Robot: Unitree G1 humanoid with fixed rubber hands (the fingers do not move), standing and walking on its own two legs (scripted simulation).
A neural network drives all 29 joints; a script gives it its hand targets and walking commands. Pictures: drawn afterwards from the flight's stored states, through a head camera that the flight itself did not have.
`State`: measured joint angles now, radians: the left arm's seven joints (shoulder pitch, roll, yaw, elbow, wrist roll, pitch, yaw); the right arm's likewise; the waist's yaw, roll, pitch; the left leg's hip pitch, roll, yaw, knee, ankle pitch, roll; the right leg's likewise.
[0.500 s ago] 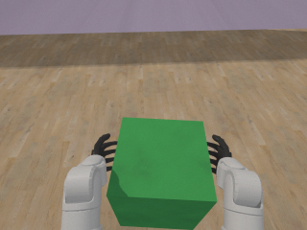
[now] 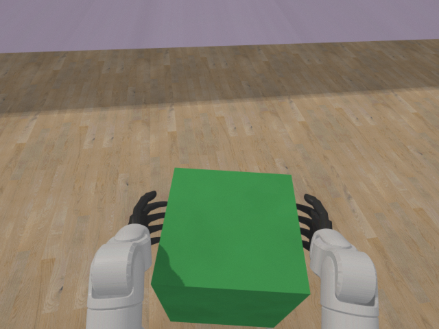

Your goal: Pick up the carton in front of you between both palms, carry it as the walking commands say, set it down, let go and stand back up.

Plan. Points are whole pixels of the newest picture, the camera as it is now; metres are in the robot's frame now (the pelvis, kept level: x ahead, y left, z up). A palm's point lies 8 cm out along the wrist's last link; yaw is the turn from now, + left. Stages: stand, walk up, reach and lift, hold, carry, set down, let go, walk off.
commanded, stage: carry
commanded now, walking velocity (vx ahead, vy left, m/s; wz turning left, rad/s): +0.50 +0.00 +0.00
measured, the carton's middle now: (227, 252) +0.26 -0.01 -0.01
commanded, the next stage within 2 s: none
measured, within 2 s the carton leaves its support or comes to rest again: neither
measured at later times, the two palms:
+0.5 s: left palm (172, 110) +0.57 +0.13 +0.09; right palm (292, 111) +0.59 -0.17 +0.09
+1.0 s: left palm (178, 76) +0.76 +0.13 +0.08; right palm (280, 79) +0.76 -0.17 +0.08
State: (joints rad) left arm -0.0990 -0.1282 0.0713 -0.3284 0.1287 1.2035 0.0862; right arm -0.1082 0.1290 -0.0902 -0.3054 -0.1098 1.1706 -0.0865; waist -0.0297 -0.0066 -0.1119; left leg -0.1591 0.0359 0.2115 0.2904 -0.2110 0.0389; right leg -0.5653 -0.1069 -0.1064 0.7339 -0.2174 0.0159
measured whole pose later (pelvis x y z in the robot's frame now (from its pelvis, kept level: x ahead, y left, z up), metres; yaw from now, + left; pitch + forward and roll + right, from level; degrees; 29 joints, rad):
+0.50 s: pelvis +0.31 -0.03 +0.00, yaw +3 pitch +4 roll +1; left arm -0.16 -0.13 0.10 -0.38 0.11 1.22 0.09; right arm -0.18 0.14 -0.10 -0.39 -0.13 1.21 -0.09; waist 0.01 0.01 -0.06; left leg -0.56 0.07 0.13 0.63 -0.13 -0.02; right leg -0.10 -0.06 -0.22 0.31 -0.27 -0.01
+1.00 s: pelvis +0.49 -0.02 -0.01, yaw +0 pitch +4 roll +1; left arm -0.16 -0.13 0.10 -0.31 0.13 1.20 0.08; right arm -0.17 0.13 -0.11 -0.30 -0.13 1.17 -0.08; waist 0.00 -0.01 -0.13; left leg -0.33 0.05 0.21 0.55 -0.25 0.03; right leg -0.16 -0.07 -0.14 0.51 -0.37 0.03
